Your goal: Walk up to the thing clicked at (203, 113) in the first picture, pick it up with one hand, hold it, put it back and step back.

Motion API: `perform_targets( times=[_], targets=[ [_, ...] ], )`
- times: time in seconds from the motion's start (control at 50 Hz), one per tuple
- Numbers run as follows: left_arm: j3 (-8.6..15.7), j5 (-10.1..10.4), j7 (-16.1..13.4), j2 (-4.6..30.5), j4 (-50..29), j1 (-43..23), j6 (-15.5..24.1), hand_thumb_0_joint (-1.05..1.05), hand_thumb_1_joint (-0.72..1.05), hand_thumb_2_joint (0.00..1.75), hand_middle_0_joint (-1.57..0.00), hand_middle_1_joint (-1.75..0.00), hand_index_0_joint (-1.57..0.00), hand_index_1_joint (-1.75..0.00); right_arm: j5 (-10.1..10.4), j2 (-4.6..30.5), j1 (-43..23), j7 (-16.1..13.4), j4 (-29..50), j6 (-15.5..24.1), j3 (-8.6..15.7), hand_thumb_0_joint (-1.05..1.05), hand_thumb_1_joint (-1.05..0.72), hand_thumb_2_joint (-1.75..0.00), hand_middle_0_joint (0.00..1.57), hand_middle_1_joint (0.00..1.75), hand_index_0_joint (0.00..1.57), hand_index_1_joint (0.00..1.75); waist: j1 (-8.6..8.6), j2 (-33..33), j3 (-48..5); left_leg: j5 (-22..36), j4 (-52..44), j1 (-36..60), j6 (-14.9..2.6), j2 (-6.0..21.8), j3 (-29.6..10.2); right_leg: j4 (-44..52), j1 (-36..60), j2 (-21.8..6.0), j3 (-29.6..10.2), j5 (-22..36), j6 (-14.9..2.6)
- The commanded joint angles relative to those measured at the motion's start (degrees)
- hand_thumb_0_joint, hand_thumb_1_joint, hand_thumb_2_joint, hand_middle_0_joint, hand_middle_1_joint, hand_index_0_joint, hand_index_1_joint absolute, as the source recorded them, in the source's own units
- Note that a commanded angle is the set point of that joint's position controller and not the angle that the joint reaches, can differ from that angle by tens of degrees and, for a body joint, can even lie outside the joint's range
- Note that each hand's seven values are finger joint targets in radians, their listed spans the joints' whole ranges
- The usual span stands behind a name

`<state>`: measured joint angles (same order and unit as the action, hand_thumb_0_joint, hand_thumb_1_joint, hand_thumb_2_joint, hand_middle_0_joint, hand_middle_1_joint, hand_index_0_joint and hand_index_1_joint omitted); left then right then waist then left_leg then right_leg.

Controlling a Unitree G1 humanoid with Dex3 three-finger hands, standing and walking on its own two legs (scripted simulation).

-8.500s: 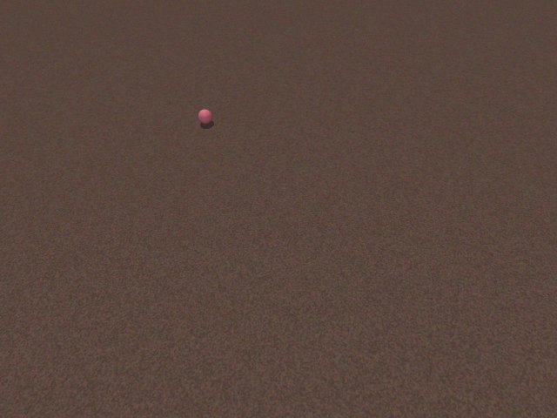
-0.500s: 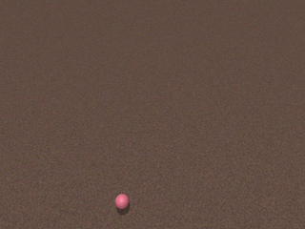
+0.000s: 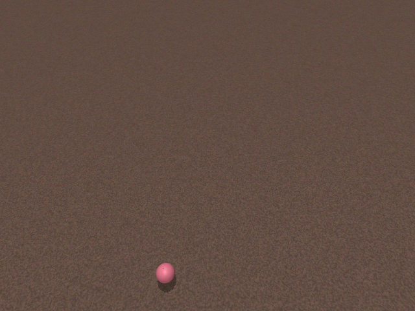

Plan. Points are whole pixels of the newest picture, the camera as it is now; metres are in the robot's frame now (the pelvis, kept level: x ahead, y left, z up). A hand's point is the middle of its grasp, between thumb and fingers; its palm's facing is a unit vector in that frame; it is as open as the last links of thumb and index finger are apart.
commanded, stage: stand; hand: left
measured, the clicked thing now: (165, 272) +0.40 +0.25 -0.74
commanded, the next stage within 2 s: walk up in 0.38 s
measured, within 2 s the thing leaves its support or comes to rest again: neither
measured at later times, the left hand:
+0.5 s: hand out of the picture +0.07 +0.26 -0.16, palm faces +0.01 -0.93 -0.36, open 7.4 cm
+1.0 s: hand out of the picture +0.03 +0.30 -0.19, palm faces -0.04 -0.94 -0.35, open 7.4 cm
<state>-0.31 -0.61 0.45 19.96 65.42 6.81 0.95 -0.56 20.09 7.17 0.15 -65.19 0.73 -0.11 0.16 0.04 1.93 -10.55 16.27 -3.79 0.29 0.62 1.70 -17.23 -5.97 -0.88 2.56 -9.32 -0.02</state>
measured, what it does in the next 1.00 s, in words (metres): walks backwards: left foot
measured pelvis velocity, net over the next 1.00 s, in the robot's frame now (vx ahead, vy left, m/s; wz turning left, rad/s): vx -0.11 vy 0.05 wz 0.00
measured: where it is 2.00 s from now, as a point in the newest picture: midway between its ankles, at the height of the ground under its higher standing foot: outside the picture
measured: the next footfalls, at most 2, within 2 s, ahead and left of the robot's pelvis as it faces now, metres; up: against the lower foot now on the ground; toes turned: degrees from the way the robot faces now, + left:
left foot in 0.84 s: -0.10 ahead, +0.15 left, +0.00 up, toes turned -1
right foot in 1.22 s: -0.15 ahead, -0.09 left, +0.00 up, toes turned +0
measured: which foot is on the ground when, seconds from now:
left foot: down 0.00-0.66, up 0.68-0.82, down 0.84-1.00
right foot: down 0.00-0.84, up 0.86-1.00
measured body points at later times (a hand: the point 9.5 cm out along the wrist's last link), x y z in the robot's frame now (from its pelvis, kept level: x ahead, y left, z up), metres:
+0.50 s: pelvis -0.02 +0.00 -0.01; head +0.03 +0.00 +0.44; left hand +0.07 +0.31 -0.14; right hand +0.07 -0.31 -0.14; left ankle -0.02 +0.12 -0.75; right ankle +0.00 -0.12 -0.75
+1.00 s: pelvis -0.11 +0.05 -0.03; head -0.04 +0.08 +0.41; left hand +0.04 +0.35 -0.17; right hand -0.08 -0.27 -0.14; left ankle -0.14 +0.15 -0.75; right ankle -0.11 -0.09 -0.68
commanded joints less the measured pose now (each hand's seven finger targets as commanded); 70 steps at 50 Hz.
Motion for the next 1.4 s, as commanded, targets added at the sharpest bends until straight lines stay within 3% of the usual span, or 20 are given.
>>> perform_targets(
  times=[0.0,0.34,0.36,0.44,0.6,0.64,0.68,0.78,0.82,0.84,0.9,0.96,1.04,1.14,1.2,1.22,1.24,1.26,1.32,1.38],
  targets=[
    [2.2,0.1,-1.1,12.4,-3.5,-2.0,1.1,0.00,0.90,0.90,-0.20,-0.30,-0.20,-0.30,-0.1,12.2,-2.5,-0.7,3.2,1.1,2.1,0.00,-0.90,-0.90,0.20,0.30,0.20,0.30,-0.02,0.2,-3.6,9.0,-2.2,-0.8,-1.38,7.7,-5.9,2.5,1.5,-7.6,-6.4,8.8,-1.13],
    [2.4,0.0,-1.1,12.6,-3.6,-2.4,1.0,0.00,0.90,0.90,-0.20,-0.30,-0.20,-0.30,-0.1,12.0,-2.6,-0.7,3.5,1.1,2.0,0.00,-0.90,-0.90,0.20,0.30,0.20,0.30,-0.19,-0.4,-2.9,8.6,-2.2,-0.8,-1.42,7.7,-5.8,2.4,1.4,-7.7,-6.4,8.7,-1.21],
    [5.0,1.0,-1.4,15.2,-5.1,-3.1,0.2,0.00,0.90,0.90,-0.20,-0.30,-0.20,-0.30,0.3,14.3,-4.0,-0.7,3.6,-0.1,3.2,0.00,-0.90,-0.90,0.20,0.30,0.20,0.30,0.68,-1.1,5.1,18.2,3.0,-5.7,-2.14,6.9,-6.7,-2.5,-3.9,-6.6,-6.4,19.5,-1.22],
    [5.2,1.2,-1.7,14.2,-7.8,-1.5,-0.8,0.00,0.90,0.90,-0.20,-0.30,-0.20,-0.30,1.0,14.2,-2.5,-0.7,6.1,-1.1,4.1,0.00,-0.90,-0.90,0.20,0.30,0.20,0.30,-0.03,0.1,-4.2,23.2,7.1,-3.3,-3.58,7.4,-5.7,-7.8,-0.9,-6.0,-5.1,21.0,-2.74],
    [6.4,0.3,-1.3,16.6,-12.7,-3.3,-2.5,0.00,0.90,0.90,-0.20,-0.30,-0.20,-0.30,0.7,13.3,-1.7,-0.4,10.2,-2.9,5.3,0.00,-0.90,-0.90,0.20,0.30,0.20,0.30,0.04,-3.3,-8.9,6.3,19.5,-5.8,-4.72,3.0,-4.2,-9.4,-6.5,-12.3,-11.8,14.1,-8.87],
    [7.0,-0.5,-1.4,18.3,-14.4,-6.3,-2.7,0.00,0.90,0.90,-0.20,-0.30,-0.20,-0.30,0.5,12.3,0.1,0.0,10.6,-3.6,5.7,0.00,-0.90,-0.90,0.20,0.30,0.20,0.30,-0.13,-10.5,-5.3,-13.6,31.7,-7.1,-2.97,-2.8,-1.2,-3.5,-13.2,-18.6,-17.7,12.6,-13.32],
    [7.5,-1.8,-1.6,19.6,-16.2,-8.0,-2.5,0.00,0.90,0.90,-0.20,-0.30,-0.20,-0.30,0.2,12.6,3.6,0.3,11.3,-4.4,6.0,0.00,-0.90,-0.90,0.20,0.30,0.20,0.30,-1.14,-13.0,-1.9,-23.9,40.6,-8.8,-3.04,-1.2,-5.7,-1.6,-19.3,-22.6,-21.0,9.2,-16.20],
    [6.6,-1.6,-1.8,16.3,-19.3,-10.7,-3.0,0.00,0.90,0.90,-0.20,-0.30,-0.20,-0.30,0.0,13.6,9.2,0.1,11.1,-2.9,7.0,0.00,-0.90,-0.90,0.20,0.30,0.20,0.30,-3.62,-6.8,-4.9,-10.4,22.9,-7.8,-3.28,0.0,-3.8,-17.2,-16.3,-12.5,-11.2,7.6,-8.66],
    [5.8,-0.4,-1.9,11.9,-21.0,-7.7,-3.5,0.00,0.90,0.90,-0.20,-0.30,-0.20,-0.30,-1.5,19.3,6.0,-0.6,13.0,-2.1,8.2,0.00,-0.90,-0.90,0.20,0.30,0.20,0.30,-2.17,14.8,-3.3,16.8,6.0,-8.0,-7.93,12.6,-23.6,-36.0,-21.0,3.1,-3.9,-8.1,-2.17],
    [6.2,-0.4,-2.2,11.8,-20.7,-6.4,-3.9,0.00,0.90,0.90,-0.20,-0.30,-0.20,-0.30,-2.2,20.4,4.7,-1.0,14.6,-1.8,8.6,0.00,-0.90,-0.90,0.20,0.30,0.20,0.30,-1.34,11.9,-3.9,28.0,7.8,-6.2,-11.96,16.8,-26.8,-42.0,-24.6,6.4,-8.1,-23.9,-1.59],
    [6.7,-1.0,-2.9,12.5,-20.2,-5.9,-4.4,0.00,0.90,0.90,-0.20,-0.30,-0.20,-0.30,-1.9,20.5,1.4,-1.8,17.0,-1.7,8.2,0.00,-0.90,-0.90,0.20,0.30,0.20,0.30,-1.69,10.5,-3.7,32.4,8.6,-9.5,-14.27,19.2,-25.4,-53.3,-24.7,7.8,-14.6,-25.8,-1.21],
    [7.1,-0.3,-2.4,13.3,-20.2,-3.4,-4.6,0.00,0.90,0.90,-0.20,-0.30,-0.20,-0.30,-1.7,17.4,-1.0,-3.1,18.4,-1.1,7.4,0.00,-0.90,-0.90,0.20,0.30,0.20,0.30,1.19,9.7,-1.6,35.5,14.2,-2.4,-12.68,14.4,-18.3,-54.2,-28.3,6.2,-13.9,-20.3,-0.63],
    [7.5,-1.2,-2.1,12.5,-22.5,-4.6,-3.8,0.00,0.90,0.90,-0.20,-0.30,-0.20,-0.30,-0.9,16.1,5.3,-3.9,18.2,-0.9,7.6,0.00,-0.90,-0.90,0.20,0.30,0.20,0.30,-1.89,6.2,-4.1,39.8,17.1,8.1,-12.96,14.6,-18.6,-43.7,-28.6,5.1,-11.4,-20.9,1.08],
    [7.7,-1.1,-1.4,11.3,-23.2,-1.9,-3.0,0.00,0.90,0.90,-0.20,-0.30,-0.20,-0.30,-0.5,17.3,5.1,-3.8,19.6,-1.1,7.7,0.00,-0.90,-0.90,0.20,0.30,0.20,0.30,-2.24,7.8,-8.7,33.5,20.0,6.3,-12.13,13.5,-14.9,-23.6,-18.3,2.6,-5.8,-17.0,-0.12],
    [8.3,-1.2,-1.4,11.5,-20.4,5.2,-2.3,0.00,0.90,0.90,-0.20,-0.30,-0.20,-0.30,0.3,15.4,1.0,-3.0,21.2,-2.0,6.6,0.00,-0.90,-0.90,0.20,0.30,0.20,0.30,1.49,6.1,-11.6,23.7,27.6,-4.0,-6.88,8.5,-9.0,-5.3,-2.0,0.7,-6.4,6.6,-2.17],
    [9.2,-1.8,-1.5,15.8,-20.8,5.2,-2.0,0.00,0.90,0.90,-0.20,-0.30,-0.20,-0.30,0.8,13.7,-0.1,-2.9,22.1,-1.9,5.9,0.00,-0.90,-0.90,0.20,0.30,0.20,0.30,1.68,-1.7,-11.3,10.6,32.0,-16.0,-3.86,3.5,-8.4,-10.3,3.8,-5.4,-17.1,20.1,-5.48],
    [9.7,-1.4,-1.4,18.0,-21.8,2.8,-2.2,0.00,0.90,0.90,-0.20,-0.30,-0.20,-0.30,0.9,11.2,0.0,-3.0,22.6,-2.0,5.0,0.00,-0.90,-0.90,0.20,0.30,0.20,0.30,1.19,-11.8,-7.7,-20.8,40.8,-25.5,-1.69,-4.7,-5.1,-9.2,4.2,-14.0,-25.8,29.8,-11.63],
    [9.8,-1.7,-1.4,21.4,-23.4,0.6,-2.0,0.00,0.90,0.90,-0.20,-0.30,-0.20,-0.30,1.0,12.5,-0.2,-4.0,22.0,-2.5,6.0,0.00,-0.90,-0.90,0.20,0.30,0.20,0.30,2.91,-16.2,-6.4,-30.6,51.7,-22.6,-0.92,-4.2,-7.7,-8.1,-6.1,-22.1,-33.5,33.4,-19.54],
    [8.5,-1.0,-1.8,15.0,-25.4,-3.4,-2.4,0.00,0.90,0.90,-0.20,-0.30,-0.20,-0.30,1.3,14.5,3.3,-3.3,19.2,-2.3,6.0,0.00,-0.90,-0.90,0.20,0.30,0.20,0.30,-0.18,-6.5,-1.9,-23.8,55.0,-21.4,-0.74,-5.3,-10.5,-10.7,-9.0,-13.0,-18.8,30.8,-15.25],
    [8.5,-2.0,-1.9,14.2,-26.3,-2.1,-3.0,0.00,0.90,0.90,-0.20,-0.30,-0.20,-0.30,1.0,12.9,4.6,-3.5,19.5,-1.8,5.1,0.00,-0.90,-0.90,0.20,0.30,0.20,0.30,0.60,-8.1,-2.5,-19.4,50.5,-21.8,0.72,-6.1,-7.8,-12.5,-7.0,-9.0,-14.8,28.2,-12.85]
  ],
)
